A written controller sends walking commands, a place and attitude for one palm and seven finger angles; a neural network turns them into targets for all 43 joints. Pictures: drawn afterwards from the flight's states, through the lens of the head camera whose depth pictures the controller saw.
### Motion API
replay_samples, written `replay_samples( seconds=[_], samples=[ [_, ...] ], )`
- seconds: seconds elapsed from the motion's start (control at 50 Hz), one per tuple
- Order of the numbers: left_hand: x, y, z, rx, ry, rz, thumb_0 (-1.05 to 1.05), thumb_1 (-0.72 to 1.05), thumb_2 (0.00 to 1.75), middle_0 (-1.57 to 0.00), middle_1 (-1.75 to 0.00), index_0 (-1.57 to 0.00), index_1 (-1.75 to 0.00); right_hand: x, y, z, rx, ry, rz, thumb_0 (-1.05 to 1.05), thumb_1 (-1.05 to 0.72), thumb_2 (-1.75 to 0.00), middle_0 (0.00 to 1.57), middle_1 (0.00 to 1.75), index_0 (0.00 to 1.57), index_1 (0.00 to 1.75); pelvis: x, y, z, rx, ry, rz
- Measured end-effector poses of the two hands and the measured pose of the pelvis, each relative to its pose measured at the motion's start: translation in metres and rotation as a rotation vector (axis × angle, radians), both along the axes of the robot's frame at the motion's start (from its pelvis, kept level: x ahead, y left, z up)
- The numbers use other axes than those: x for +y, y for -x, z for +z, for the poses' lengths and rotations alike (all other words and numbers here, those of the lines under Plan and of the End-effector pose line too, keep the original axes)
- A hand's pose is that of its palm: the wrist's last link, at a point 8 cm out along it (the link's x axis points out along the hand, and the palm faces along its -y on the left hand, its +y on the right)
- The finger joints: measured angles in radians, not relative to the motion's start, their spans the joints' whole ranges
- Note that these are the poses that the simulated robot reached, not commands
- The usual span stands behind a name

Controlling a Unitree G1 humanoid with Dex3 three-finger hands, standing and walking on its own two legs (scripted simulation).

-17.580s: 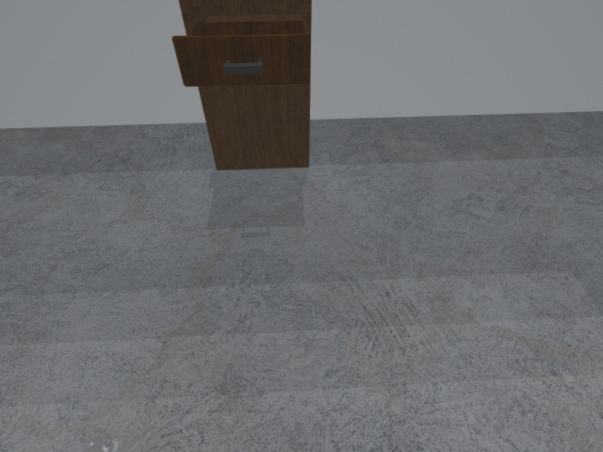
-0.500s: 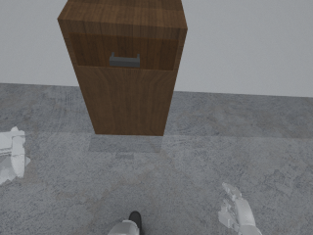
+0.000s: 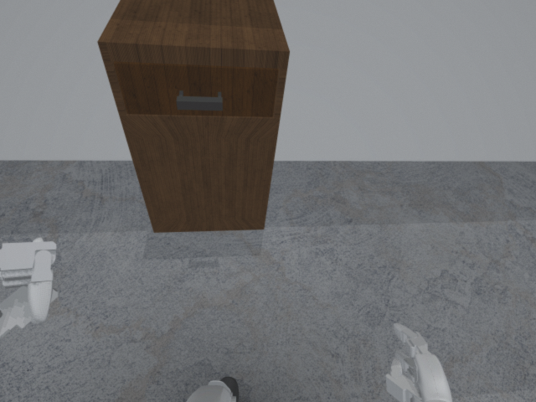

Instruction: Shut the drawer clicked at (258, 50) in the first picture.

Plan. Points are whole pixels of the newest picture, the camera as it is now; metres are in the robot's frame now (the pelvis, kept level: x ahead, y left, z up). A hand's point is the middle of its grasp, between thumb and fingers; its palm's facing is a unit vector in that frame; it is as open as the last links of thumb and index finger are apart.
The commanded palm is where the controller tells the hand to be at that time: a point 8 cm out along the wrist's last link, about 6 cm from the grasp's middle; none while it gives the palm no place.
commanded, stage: stop stepping back and stand still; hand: left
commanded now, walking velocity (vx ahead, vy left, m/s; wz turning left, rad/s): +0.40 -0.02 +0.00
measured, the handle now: (200, 98) +0.89 +0.22 -0.06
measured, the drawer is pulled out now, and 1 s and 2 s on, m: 0.00 0.00 0.00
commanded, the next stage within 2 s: let the arm hang, fingers relaxed in 1.14 s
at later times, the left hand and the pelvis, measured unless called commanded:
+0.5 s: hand out of the picture +0.13 +0.26 +0.18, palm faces +0.41 -0.80 -0.43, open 3.3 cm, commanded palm +0.08 +0.29 +0.19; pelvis -0.05 +0.01 +0.00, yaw +1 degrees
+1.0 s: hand out of the picture +0.17 +0.29 +0.16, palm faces +0.40 -0.80 -0.46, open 3.3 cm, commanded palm +0.10 +0.32 +0.19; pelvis -0.02 +0.04 +0.01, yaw +2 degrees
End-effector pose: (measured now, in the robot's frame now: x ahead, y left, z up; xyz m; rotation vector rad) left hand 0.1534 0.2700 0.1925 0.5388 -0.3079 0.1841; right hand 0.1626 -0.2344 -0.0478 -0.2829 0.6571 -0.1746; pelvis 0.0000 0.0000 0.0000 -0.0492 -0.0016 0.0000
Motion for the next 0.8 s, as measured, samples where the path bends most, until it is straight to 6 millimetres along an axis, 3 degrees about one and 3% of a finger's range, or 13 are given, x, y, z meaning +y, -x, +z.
replay_samples(
  seconds=[0.1,0.2,0.26,0.36,0.46,0.6,0.8],
  samples=[
    [0.016,0.032,0.014,-0.102,0.028,0.081,0.02,0.89,0.90,-1.41,-1.60,-1.41,-1.60,0.006,0.030,-0.005,0.059,0.006,-0.033,0.01,-0.90,-0.90,0.20,0.30,0.20,0.30,0.008,0.009,0.005,-0.006,-0.024,-0.047],
    [0.039,0.020,-0.005,-0.153,0.125,0.174,0.01,0.89,0.90,-1.41,-1.60,-1.42,-1.60,0.014,0.056,-0.018,0.045,-0.009,-0.054,0.01,-0.90,-0.90,0.20,0.30,0.20,0.30,0.016,0.031,-0.004,-0.033,-0.025,-0.019],
    [0.027,0.020,-0.009,-0.076,0.127,0.140,0.02,0.90,0.90,-1.41,-1.60,-1.41,-1.60,0.023,0.074,-0.016,0.045,-0.064,-0.053,0.01,-0.90,-0.90,0.20,0.30,0.20,0.30,0.012,0.040,0.003,-0.042,-0.031,-0.014],
    [-0.003,0.047,0.001,-0.013,0.007,0.034,0.02,0.90,0.90,-1.41,-1.60,-1.41,-1.60,0.022,0.092,-0.022,0.071,-0.098,-0.041,0.01,-0.90,-0.90,0.20,0.30,0.20,0.30,0.002,0.046,0.001,-0.016,-0.037,-0.015],
    [0.012,0.064,0.008,-0.062,-0.011,0.099,0.02,0.89,0.90,-1.41,-1.60,-1.41,-1.60,0.005,0.102,-0.034,0.170,-0.050,-0.049,0.01,-0.90,-0.90,0.20,0.30,0.21,0.30,0.003,0.051,0.001,-0.024,-0.041,0.008],
    [0.037,0.060,-0.011,-0.074,0.080,0.202,0.02,0.89,0.90,-1.41,-1.60,-1.41,-1.60,-0.004,0.087,-0.030,0.116,0.030,-0.061,0.01,-0.90,-0.90,0.20,0.30,0.20,0.30,0.020,0.044,-0.005,-0.037,-0.041,0.037],
    [0.036,0.050,0.001,-0.022,0.000,0.178,0.02,0.89,0.90,-1.41,-1.60,-1.41,-1.60,0.038,0.038,-0.026,0.045,-0.090,0.033,0.01,-0.90,-0.90,0.20,0.30,0.20,0.30,0.023,0.031,0.000,-0.018,-0.026,0.044]
  ],
)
